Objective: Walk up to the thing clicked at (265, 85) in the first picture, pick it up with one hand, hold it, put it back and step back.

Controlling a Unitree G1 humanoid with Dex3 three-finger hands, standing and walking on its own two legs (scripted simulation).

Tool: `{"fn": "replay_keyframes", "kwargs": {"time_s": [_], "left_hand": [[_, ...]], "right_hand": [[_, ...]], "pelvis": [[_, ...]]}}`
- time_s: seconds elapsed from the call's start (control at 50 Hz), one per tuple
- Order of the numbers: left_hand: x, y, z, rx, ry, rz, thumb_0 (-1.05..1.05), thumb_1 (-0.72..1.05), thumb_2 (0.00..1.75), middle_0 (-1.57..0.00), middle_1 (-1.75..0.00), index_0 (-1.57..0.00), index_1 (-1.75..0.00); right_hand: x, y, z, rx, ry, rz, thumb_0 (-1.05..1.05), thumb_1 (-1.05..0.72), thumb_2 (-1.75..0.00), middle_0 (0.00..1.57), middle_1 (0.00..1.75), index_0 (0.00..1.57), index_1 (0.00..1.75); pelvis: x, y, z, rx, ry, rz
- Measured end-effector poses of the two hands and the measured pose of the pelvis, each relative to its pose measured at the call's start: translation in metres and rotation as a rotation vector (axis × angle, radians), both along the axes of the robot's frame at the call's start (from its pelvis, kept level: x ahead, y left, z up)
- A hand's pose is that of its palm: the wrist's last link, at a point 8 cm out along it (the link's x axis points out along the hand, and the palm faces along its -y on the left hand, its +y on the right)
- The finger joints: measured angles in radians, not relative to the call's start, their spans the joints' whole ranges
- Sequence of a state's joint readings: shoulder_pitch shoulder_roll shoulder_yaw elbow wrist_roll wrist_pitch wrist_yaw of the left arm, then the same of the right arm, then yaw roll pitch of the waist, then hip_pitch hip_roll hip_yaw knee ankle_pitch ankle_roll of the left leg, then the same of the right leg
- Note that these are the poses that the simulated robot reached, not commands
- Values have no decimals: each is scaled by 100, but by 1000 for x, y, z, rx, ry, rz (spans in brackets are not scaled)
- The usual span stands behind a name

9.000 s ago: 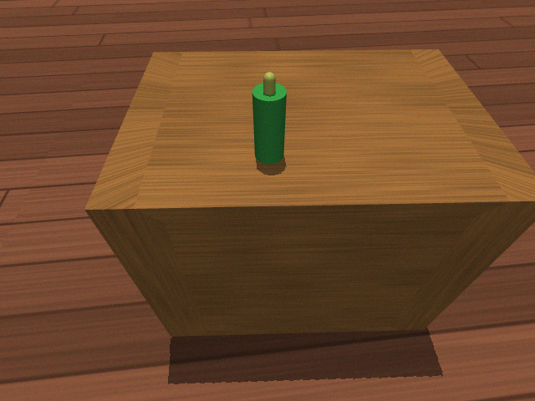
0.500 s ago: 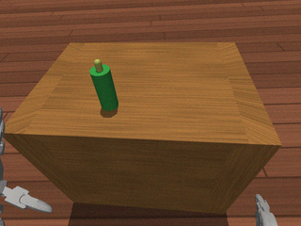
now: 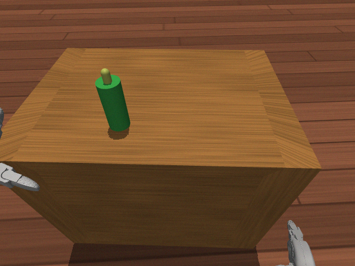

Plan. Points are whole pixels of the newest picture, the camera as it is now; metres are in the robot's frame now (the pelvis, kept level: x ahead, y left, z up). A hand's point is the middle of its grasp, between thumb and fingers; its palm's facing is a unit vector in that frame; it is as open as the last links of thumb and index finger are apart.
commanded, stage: go down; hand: left
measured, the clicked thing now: (112, 99) +0.53 +0.20 +0.08
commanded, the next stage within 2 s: none
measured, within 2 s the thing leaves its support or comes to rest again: neither
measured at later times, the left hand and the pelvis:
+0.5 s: hand (9, 134) +0.33 +0.34 +0.16, palm faces +0.17 -0.98 -0.05, open 17.4 cm; pelvis +0.00 +0.00 +0.00, yaw +0 degrees
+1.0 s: hand (16, 111) +0.39 +0.36 +0.16, palm faces +0.14 -0.99 +0.00, open 17.7 cm; pelvis +0.00 +0.01 -0.01, yaw -1 degrees
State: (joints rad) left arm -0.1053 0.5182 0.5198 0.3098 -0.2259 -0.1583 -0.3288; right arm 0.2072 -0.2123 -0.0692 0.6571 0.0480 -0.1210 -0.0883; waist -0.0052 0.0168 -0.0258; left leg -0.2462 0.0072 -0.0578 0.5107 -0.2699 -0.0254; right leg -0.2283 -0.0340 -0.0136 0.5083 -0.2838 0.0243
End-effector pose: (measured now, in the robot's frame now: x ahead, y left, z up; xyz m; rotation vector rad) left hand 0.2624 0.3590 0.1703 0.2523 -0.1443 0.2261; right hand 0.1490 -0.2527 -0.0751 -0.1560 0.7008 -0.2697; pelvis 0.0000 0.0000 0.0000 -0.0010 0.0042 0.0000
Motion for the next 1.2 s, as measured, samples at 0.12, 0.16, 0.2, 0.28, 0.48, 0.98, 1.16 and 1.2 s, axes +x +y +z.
{"fn": "replay_keyframes", "kwargs": {"time_s": [0.12,0.16,0.2,0.28,0.48,0.98,1.16,1.2], "left_hand": [[24,11,-2,-85,55,-46,-1,-51,8,-4,-3,-4,-4],[26,12,-5,-95,75,-57,-1,-50,8,-4,-3,-4,-4],[27,12,-9,-109,85,-62,-1,-50,8,-4,-2,-3,-4],[27,14,-13,-137,79,-55,-1,-49,9,-3,-2,-3,-3],[31,29,-8,-195,85,-50,-1,-50,10,-2,-2,-2,-4],[102,51,-9,-267,164,-84,-1,-58,8,-3,-3,-3,-4],[113,58,-5,-259,157,-89,-1,-58,8,-3,-4,-4,-5],[115,60,-4,-264,155,-88,-1,-58,8,-4,-4,-4,-5]], "right_hand": [[-6,0,4,-17,-17,-14,-1,52,-5,5,5,5,5],[-7,-1,4,-23,-20,-13,-1,52,-5,5,5,5,5],[-8,-1,5,-31,-19,-7,-1,52,-5,5,5,5,5],[-7,-1,4,-43,-5,0,-1,53,-5,5,5,5,5],[-2,1,5,-62,-21,30,-1,53,-5,5,5,5,5],[-21,6,6,-130,0,29,-1,55,-5,5,5,5,5],[-1,17,-2,-102,1,27,-1,54,-5,5,5,5,5],[2,18,-3,-99,3,28,-1,54,-5,5,5,5,5]], "pelvis": [[6,6,1,-2,20,-18],[8,8,1,-2,24,-22],[10,9,0,-3,27,-25],[10,10,0,-4,30,-25],[1,5,-1,-7,30,-8],[1,9,-6,-18,141,-23],[15,15,-8,-24,165,-26],[18,15,-8,-24,170,-25]]}}
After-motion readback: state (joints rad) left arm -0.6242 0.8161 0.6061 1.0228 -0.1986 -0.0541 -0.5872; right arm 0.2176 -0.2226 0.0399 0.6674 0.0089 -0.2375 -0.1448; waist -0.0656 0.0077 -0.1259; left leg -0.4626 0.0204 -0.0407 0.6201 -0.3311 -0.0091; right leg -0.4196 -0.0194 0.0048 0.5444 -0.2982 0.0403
